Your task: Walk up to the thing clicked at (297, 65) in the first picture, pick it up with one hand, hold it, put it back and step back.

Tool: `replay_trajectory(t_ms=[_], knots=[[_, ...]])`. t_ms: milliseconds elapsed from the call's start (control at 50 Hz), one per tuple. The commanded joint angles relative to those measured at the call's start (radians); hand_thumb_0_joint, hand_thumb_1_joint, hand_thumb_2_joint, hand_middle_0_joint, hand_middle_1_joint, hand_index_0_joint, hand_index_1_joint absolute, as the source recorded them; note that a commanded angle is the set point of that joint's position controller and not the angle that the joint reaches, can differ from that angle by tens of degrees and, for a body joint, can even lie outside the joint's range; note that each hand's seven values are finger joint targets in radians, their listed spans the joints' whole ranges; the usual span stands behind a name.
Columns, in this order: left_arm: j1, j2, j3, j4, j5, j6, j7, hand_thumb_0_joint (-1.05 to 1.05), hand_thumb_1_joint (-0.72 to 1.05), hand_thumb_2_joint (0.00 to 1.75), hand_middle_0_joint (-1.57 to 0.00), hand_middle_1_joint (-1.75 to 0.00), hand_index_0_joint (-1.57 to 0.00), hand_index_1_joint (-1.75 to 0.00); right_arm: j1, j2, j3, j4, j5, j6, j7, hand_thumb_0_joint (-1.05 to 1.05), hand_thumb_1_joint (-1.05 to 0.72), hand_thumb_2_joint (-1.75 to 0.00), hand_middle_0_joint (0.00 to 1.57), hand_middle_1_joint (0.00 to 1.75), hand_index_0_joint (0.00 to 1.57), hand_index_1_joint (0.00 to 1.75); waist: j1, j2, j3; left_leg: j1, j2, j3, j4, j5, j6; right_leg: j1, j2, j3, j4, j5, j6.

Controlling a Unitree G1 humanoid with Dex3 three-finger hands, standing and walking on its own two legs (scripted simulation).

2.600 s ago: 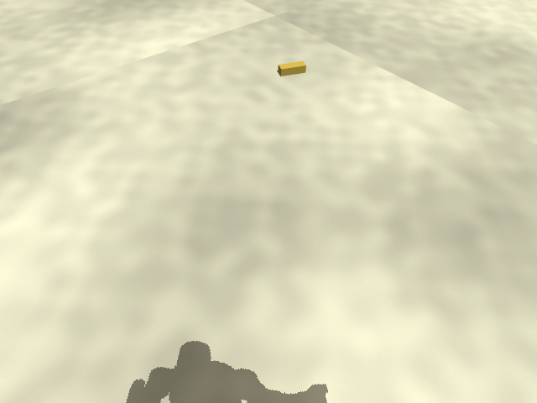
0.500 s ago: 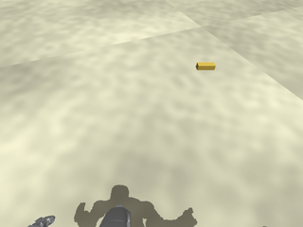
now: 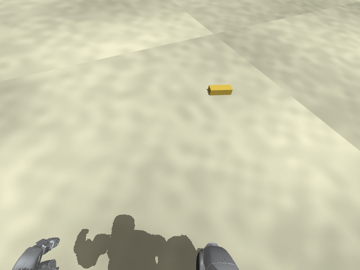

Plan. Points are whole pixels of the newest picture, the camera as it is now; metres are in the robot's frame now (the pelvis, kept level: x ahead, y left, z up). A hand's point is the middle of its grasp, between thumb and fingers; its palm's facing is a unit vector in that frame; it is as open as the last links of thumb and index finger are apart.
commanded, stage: walk up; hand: left
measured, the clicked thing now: (220, 89) +1.53 -0.45 -0.74
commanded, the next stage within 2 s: none
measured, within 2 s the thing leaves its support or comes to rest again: neither
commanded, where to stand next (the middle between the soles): +1.07 -0.70 m, yaw +8 degrees
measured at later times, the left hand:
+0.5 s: hand (110, 219) +0.27 +0.17 -0.17, palm faces +0.07 -0.95 -0.30, open 7.4 cm
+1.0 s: hand (167, 138) +0.53 +0.02 -0.13, palm faces +0.04 -0.93 -0.37, open 7.3 cm
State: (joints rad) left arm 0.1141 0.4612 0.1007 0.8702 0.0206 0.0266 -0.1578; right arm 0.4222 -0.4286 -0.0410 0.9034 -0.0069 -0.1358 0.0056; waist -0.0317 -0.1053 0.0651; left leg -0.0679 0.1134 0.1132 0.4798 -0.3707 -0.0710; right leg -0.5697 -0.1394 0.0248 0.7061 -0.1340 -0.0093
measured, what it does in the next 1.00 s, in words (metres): walks ahead: right foot, then left foot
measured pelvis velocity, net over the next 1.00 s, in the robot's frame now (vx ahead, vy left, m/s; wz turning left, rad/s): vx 0.44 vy -0.27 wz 0.03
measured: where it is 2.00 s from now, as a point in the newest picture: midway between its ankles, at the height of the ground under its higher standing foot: (244, 168)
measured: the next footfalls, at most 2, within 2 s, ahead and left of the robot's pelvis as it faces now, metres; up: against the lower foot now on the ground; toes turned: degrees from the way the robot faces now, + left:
right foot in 0.06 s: +0.21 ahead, -0.18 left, +0.00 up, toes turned -4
left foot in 0.48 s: +0.39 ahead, +0.00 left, +0.00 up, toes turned +9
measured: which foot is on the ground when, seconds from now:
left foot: down 0.00-0.08, up 0.10-0.46, down 0.48-0.88, up 0.90-1.00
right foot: up 0.00-0.04, down 0.06-0.48, up 0.50-0.84, down 0.86-1.00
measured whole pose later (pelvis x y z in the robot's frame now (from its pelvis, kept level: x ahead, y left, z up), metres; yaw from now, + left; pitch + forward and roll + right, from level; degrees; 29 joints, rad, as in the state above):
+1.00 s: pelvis +0.44 -0.27 -0.02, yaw +2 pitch -2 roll +0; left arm 0.22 0.42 0.10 0.84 0.02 -0.02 -0.10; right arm 0.30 -0.49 -0.06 0.98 0.01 -0.07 -0.03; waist 0.03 0.02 0.04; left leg -0.47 0.12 0.00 1.15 -0.45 0.04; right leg -0.39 -0.07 -0.08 0.73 -0.31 0.00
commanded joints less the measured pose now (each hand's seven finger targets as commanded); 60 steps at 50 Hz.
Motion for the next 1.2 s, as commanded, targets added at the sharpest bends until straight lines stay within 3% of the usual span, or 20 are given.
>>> replay_trajectory(t_ms=[0, 40, 60, 80, 180, 340, 420, 440, 460, 480, 580, 700, 820, 840, 860, 880, 960, 1120, 1160, 1180], knots=[[-0.018, 0.148, 0.065, -0.083, -0.004, -0.028, 0.01, 0.0, 0.9, 0.9, -0.2, -0.3, -0.2, -0.3, -0.075, -0.346, -0.106, -0.079, -0.001, -0.006, -0.038, 0.0, -0.9, -0.9, 0.2, 0.3, 0.2, 0.3, 0.08, 0.248, -0.104, -0.126, 0.18, -0.053, 0.016, 0.54, 0.202, 0.321, 0.075, -0.103, -0.089, -0.046, -0.038], [0.247, 0.245, 0.112, -0.014, 0.012, -0.048, 0.036, 0.0, 0.9, 0.9, -0.2, -0.3, -0.2, -0.3, -0.02, -0.241, -0.065, -0.077, 0.004, 0.005, -0.039, 0.0, -0.9, -0.9, 0.2, 0.3, 0.2, 0.3, 0.207, -0.044, -0.225, -0.357, 0.045, 0.013, 0.567, 0.412, 0.149, 0.691, 0.057, 0.022, -0.221, -0.224, -0.102], [0.264, 0.33, 0.122, -0.025, 0.01, -0.057, 0.051, 0.0, 0.9, 0.9, -0.2, -0.3, -0.2, -0.3, 0.002, -0.146, -0.03, -0.12, 0.016, 0.002, -0.038, 0.0, -0.9, -0.9, 0.2, 0.3, 0.2, 0.3, 0.185, -0.304, -0.221, -0.666, -0.104, 0.016, 0.757, -0.13, 0.122, 0.797, -0.19, 0.422, -0.389, -0.367, -0.154], [0.218, 0.347, 0.122, -0.042, -0.014, -0.054, 0.062, 0.0, 0.9, 0.9, -0.2, -0.3, -0.2, -0.3, -0.064, -0.23, -0.055, -0.115, 0.012, 0.008, -0.048, 0.0, -0.9, -0.9, 0.2, 0.3, 0.2, 0.3, 0.186, -0.198, -0.211, -0.708, -0.048, -0.068, 0.854, -0.134, 0.124, 0.731, -0.252, 0.558, -0.471, -0.443, -0.218], [0.059, 0.199, 0.069, -0.096, -0.01, -0.075, 0.076, 0.0, 0.9, 0.9, -0.2, -0.3, -0.2, -0.3, 0.002, -0.235, -0.065, -0.009, 0.004, 0.015, -0.019, 0.0, -0.9, -0.9, 0.2, 0.3, 0.2, 0.3, 0.055, -0.068, -0.041, -0.511, 0.025, -0.104, 0.612, 0.063, 0.113, 0.359, -0.082, 0.155, -0.445, -0.196, -0.187], [0.087, 0.179, 0.054, -0.163, 0.011, -0.072, 0.057, 0.0, 0.9, 0.9, -0.2, -0.3, -0.2, -0.3, -0.097, -0.202, -0.068, -0.057, 0.002, 0.007, -0.003, 0.0, -0.9, -0.9, 0.2, 0.3, 0.2, 0.3, 0.082, 0.0, -0.009, -0.37, -0.011, -0.045, 0.204, 0.198, 0.086, 0.305, -0.075, 0.079, -0.466, -0.225, -0.211], [0.088, 0.147, 0.03, -0.185, 0.005, -0.063, 0.059, 0.0, 0.9, 0.9, -0.2, -0.3, -0.2, -0.3, 0.08, -0.238, -0.092, -0.022, -0.001, -0.01, -0.032, 0.0, -0.9, -0.9, 0.2, 0.3, 0.2, 0.3, -0.033, 0.163, -0.094, 0.055, -0.078, -0.026, 0.056, 0.231, 0.135, 0.164, 0.004, -0.04, -0.1, 0.11, -0.144], [0.143, 0.102, 0.017, -0.184, 0.003, -0.066, 0.063, 0.0, 0.9, 0.9, -0.2, -0.3, -0.2, -0.3, 0.165, -0.296, -0.112, -0.017, -0.013, -0.016, -0.045, 0.0, -0.9, -0.9, 0.2, 0.3, 0.2, 0.3, -0.067, 0.275, -0.156, 0.201, 0.061, -0.222, -0.019, 0.094, 0.192, 0.048, 0.068, -0.088, 0.164, 0.079, -0.089], [0.186, 0.064, 0.01, -0.19, 0.007, -0.065, 0.066, 0.0, 0.9, 0.9, -0.2, -0.3, -0.2, -0.3, 0.195, -0.377, -0.13, -0.041, -0.018, -0.013, -0.058, 0.0, -0.9, -0.9, 0.2, 0.3, 0.2, 0.3, -0.052, 0.398, -0.197, 0.322, 0.329, -0.671, -0.103, 0.001, 0.275, -0.166, 0.178, -0.076, 0.386, -0.394, -0.027], [0.174, 0.208, 0.045, -0.173, 0.012, -0.049, 0.078, 0.0, 0.9, 0.9, -0.2, -0.3, -0.2, -0.3, 0.14, -0.395, -0.136, -0.071, 0.018, -0.008, -0.063, 0.0, -0.9, -0.9, 0.2, 0.3, 0.2, 0.3, -0.057, 0.202, -0.194, 0.25, 0.435, -0.894, -0.189, -0.153, 0.393, -0.207, 0.141, 0.06, 0.513, -0.421, -0.012], [0.188, 0.202, 0.052, -0.111, 0.013, -0.034, 0.056, 0.0, 0.9, 0.9, -0.2, -0.3, -0.2, -0.3, -0.058, -0.301, -0.091, -0.089, 0.014, -0.012, -0.055, 0.0, -0.9, -0.9, 0.2, 0.3, 0.2, 0.3, 0.033, 0.164, -0.031, -0.143, 0.241, -0.335, -0.183, -0.009, 0.293, -0.079, 0.003, 0.088, 0.43, -0.232, 0.013], [0.075, 0.157, 0.055, -0.112, 0.012, -0.017, 0.016, 0.0, 0.9, 0.9, -0.2, -0.3, -0.2, -0.3, -0.081, -0.368, -0.111, -0.075, -0.006, -0.023, -0.034, 0.0, -0.9, -0.9, 0.2, 0.3, 0.2, 0.3, 0.016, 0.283, 0.001, -0.279, 0.174, -0.16, -0.197, -0.109, 0.26, 0.044, -0.012, -0.01, 0.112, -0.121, 0.016], [0.2, 0.198, 0.089, -0.034, 0.012, -0.026, 0.025, 0.0, 0.9, 0.9, -0.2, -0.3, -0.2, -0.3, -0.176, -0.328, -0.1, -0.061, -0.014, 0.012, -0.043, 0.0, -0.9, -0.9, 0.2, 0.3, 0.2, 0.3, 0.128, 0.173, -0.071, -0.419, 0.126, -0.05, 0.106, -0.085, 0.189, 0.415, 0.069, -0.115, -0.044, -0.151, -0.004], [0.293, 0.248, 0.109, -0.006, 0.02, -0.038, 0.037, 0.0, 0.9, 0.9, -0.2, -0.3, -0.2, -0.3, -0.135, -0.255, -0.075, -0.054, -0.017, 0.022, -0.048, 0.0, -0.9, -0.9, 0.2, 0.3, 0.2, 0.3, 0.178, -0.039, -0.106, -0.511, 0.052, 0.012, 0.409, -0.056, 0.164, 0.546, 0.078, -0.06, -0.12, -0.268, -0.024], [0.377, 0.332, 0.125, -0.009, 0.03, -0.049, 0.057, 0.0, 0.9, 0.9, -0.2, -0.3, -0.2, -0.3, -0.144, -0.157, -0.04, -0.083, -0.005, 0.023, -0.048, 0.0, -0.9, -0.9, 0.2, 0.3, 0.2, 0.3, 0.225, -0.331, -0.072, -0.741, -0.084, 0.024, 0.723, -0.211, 0.122, 0.586, -0.116, 0.312, -0.361, -0.475, -0.084], [0.297, 0.366, 0.112, -0.046, 0.01, -0.053, 0.067, 0.0, 0.9, 0.9, -0.2, -0.3, -0.2, -0.3, -0.18, -0.223, -0.059, -0.102, 0.003, 0.027, -0.061, 0.0, -0.9, -0.9, 0.2, 0.3, 0.2, 0.3, 0.182, -0.265, -0.05, -0.808, -0.074, -0.073, 0.798, -0.209, 0.114, 0.534, -0.249, 0.566, -0.507, -0.512, -0.19], [0.131, 0.265, 0.078, -0.091, 0.003, -0.063, 0.09, 0.0, 0.9, 0.9, -0.2, -0.3, -0.2, -0.3, -0.074, -0.265, -0.065, 0.015, 0.017, 0.015, -0.046, 0.0, -0.9, -0.9, 0.2, 0.3, 0.2, 0.3, 0.07, -0.128, -0.033, -0.622, 0.027, -0.117, 0.642, -0.045, 0.12, 0.377, -0.145, 0.258, -0.372, -0.291, -0.221], [0.047, 0.197, 0.037, -0.175, 0.006, -0.054, 0.084, 0.0, 0.9, 0.9, -0.2, -0.3, -0.2, -0.3, 0.037, -0.199, -0.07, 0.016, 0.008, -0.005, -0.037, 0.0, -0.9, -0.9, 0.2, 0.3, 0.2, 0.3, 0.001, -0.011, -0.093, -0.165, -0.072, -0.002, 0.114, 0.209, 0.11, 0.208, -0.088, 0.029, -0.211, -0.045, -0.221], [0.068, 0.103, 0.003, -0.202, 0.001, -0.051, 0.079, 0.0, 0.9, 0.9, -0.2, -0.3, -0.2, -0.3, 0.209, -0.316, -0.117, 0.051, -0.013, -0.013, -0.065, 0.0, -0.9, -0.9, 0.2, 0.3, 0.2, 0.3, -0.095, 0.27, -0.174, 0.174, 0.06, -0.262, -0.053, 0.075, 0.147, -0.036, 0.046, -0.084, 0.201, -0.097, -0.115], [0.117, 0.073, -0.001, -0.2, 0.006, -0.041, 0.079, 0.0, 0.9, 0.9, -0.2, -0.3, -0.2, -0.3, 0.189, -0.398, -0.13, 0.013, -0.023, -0.013, -0.076, 0.0, -0.9, -0.9, 0.2, 0.3, 0.2, 0.3, -0.055, 0.343, -0.152, 0.206, 0.303, -0.73, -0.178, -0.108, 0.214, -0.233, 0.151, -0.033, 0.399, -0.36, -0.051]])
